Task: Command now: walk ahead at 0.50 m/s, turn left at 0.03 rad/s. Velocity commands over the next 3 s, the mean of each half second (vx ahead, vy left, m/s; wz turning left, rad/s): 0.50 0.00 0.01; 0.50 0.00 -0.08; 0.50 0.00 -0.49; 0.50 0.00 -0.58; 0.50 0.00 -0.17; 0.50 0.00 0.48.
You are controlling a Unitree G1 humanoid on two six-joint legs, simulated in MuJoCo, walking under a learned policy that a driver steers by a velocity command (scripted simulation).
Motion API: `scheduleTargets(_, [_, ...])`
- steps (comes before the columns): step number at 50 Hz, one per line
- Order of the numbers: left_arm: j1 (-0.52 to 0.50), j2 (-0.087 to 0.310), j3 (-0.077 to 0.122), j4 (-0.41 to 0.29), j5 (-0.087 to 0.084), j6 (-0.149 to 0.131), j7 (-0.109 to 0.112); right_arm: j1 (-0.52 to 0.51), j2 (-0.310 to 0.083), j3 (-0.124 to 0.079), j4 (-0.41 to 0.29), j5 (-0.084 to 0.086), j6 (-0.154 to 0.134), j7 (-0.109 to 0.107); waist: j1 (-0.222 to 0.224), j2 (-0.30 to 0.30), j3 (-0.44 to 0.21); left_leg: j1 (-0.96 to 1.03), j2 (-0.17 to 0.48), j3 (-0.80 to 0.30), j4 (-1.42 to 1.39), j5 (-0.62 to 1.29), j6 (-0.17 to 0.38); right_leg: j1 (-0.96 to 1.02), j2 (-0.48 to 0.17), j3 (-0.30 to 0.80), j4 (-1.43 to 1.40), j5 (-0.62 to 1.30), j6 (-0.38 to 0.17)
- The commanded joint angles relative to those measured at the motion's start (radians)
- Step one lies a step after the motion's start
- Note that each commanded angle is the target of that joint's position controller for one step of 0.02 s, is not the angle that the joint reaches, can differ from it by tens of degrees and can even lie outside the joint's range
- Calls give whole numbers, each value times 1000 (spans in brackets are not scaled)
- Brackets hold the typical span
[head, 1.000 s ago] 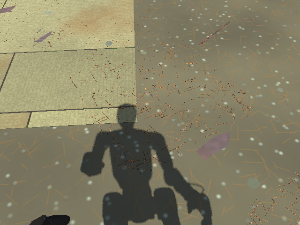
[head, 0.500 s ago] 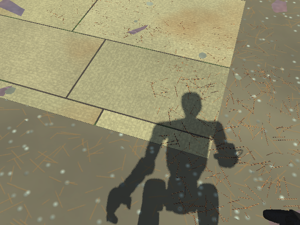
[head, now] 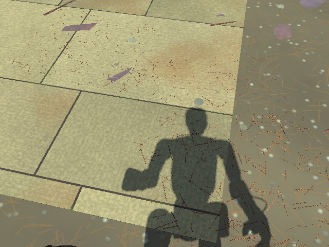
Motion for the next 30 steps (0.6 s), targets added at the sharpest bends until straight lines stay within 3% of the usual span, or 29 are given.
scheduleTargets(1, [422,234,71,58,-8,4,10,70,-47,11,-69,1,-47,8,172,-231,-413,-670,-68,-137,736,-110,12,917,-365,791,-238,-269,-278])
scheduleTargets(2, [339,193,55,45,-11,2,12,-28,-121,-9,-98,30,-61,13,166,-171,-250,-767,-2,-143,790,-58,30,797,-337,656,-260,-337,-222])
scheduleTargets(3, [256,164,46,23,-4,3,16,-98,-124,-7,-117,33,-66,10,141,-96,-152,-761,56,-107,751,36,42,644,-302,534,-278,-294,-188])
scheduleTargets(4, [197,135,37,15,5,3,15,-129,-118,-10,-122,18,-63,5,112,-61,-76,-727,92,-92,685,105,40,498,-271,443,-311,-213,-180])
scheduleTargets(5, [166,110,28,10,17,-3,15,-112,-110,-15,-117,9,-54,2,74,-86,-52,-654,125,-102,629,155,40,403,-238,379,-338,-140,-166])
scheduleTargets(7, [155,107,27,16,16,-9,14,-69,-71,-11,-99,5,-33,1,43,-97,-45,-586,139,-93,575,191,28,326,-209,299,-386,-57,-172])
scheduleTargets(9, [174,135,34,29,11,-15,22,-104,-59,-8,-110,-2,-24,-2,40,-79,-19,-623,148,-82,499,255,3,308,-209,242,-420,29,-188])
scheduleTargets(12, [214,156,39,47,5,-9,37,-197,-48,-3,-133,-8,-28,0,63,-53,2,-674,148,-71,320,421,-21,345,-190,170,-435,108,-173])
scheduleTargets(15, [256,166,40,64,-5,-2,46,-299,-23,8,-153,-3,-38,12,100,-54,22,-628,114,-34,132,556,-23,358,-159,101,-439,114,-145])
scheduleTargets(20, [340,178,46,108,-15,23,49,-424,-31,14,-196,9,-50,40,137,-56,60,-646,82,-29,-10,530,0,505,-221,110,-385,120,-138])
scheduleTargets(23, [321,198,56,112,-18,39,56,-380,-68,4,-194,8,-57,51,88,-79,31,-565,55,-17,-46,416,42,580,-254,118,-293,289,-112])
scheduleTargets(24, [297,204,58,107,-20,44,58,-298,-91,-9,-171,5,-58,50,36,-85,-19,-443,24,13,-66,402,63,577,-233,95,-199,449,-95])
scheduleTargets(25, [292,180,49,103,-15,49,59,-141,-137,-34,-120,1,-58,42,-35,-65,-120,-221,6,29,-70,417,92,524,-179,55,-15,526,-68])
scheduleTargets(26, [309,129,26,79,8,49,60,36,-210,-55,-85,-10,-54,32,-89,52,-275,87,181,-168,-33,436,154,323,-117,9,300,267,-31])
scheduleTargets(27, [435,3,-9,68,6,23,49,71,-283,-67,-62,-9,-49,36,-12,325,-378,399,386,-655,-154,237,326,-85,82,28,632,-405,30])
scheduleTargets(28, [370,114,13,80,-18,-1,41,68,-177,-41,-70,4,-50,37,-60,225,-364,388,374,-728,-233,82,311,-208,36,156,748,-488,19])
scheduleTargets(29, [269,164,27,47,-41,-16,36,-12,-138,-27,-83,1,-53,33,-54,172,-216,266,340,-581,-250,109,264,-273,-16,141,759,-404,2])
scheduleTargets(30, [215,156,25,37,-38,-22,40,-82,-120,-20,-96,-6,-54,31,-29,91,-141,130,302,-469,-272,203,240,-245,-67,115,718,-310,0])
Next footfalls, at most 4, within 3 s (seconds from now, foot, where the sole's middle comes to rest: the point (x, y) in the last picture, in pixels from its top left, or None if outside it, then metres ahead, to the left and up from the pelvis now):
0.52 left None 0.46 0.14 -0.76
1.06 right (188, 176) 0.76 -0.10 -0.76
1.54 left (155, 122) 1.08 0.03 -0.76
2.06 right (225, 103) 1.19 -0.34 -0.76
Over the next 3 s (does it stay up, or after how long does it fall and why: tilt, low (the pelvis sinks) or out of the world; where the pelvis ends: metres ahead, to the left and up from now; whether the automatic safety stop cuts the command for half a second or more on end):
stays up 1.57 -0.50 0.02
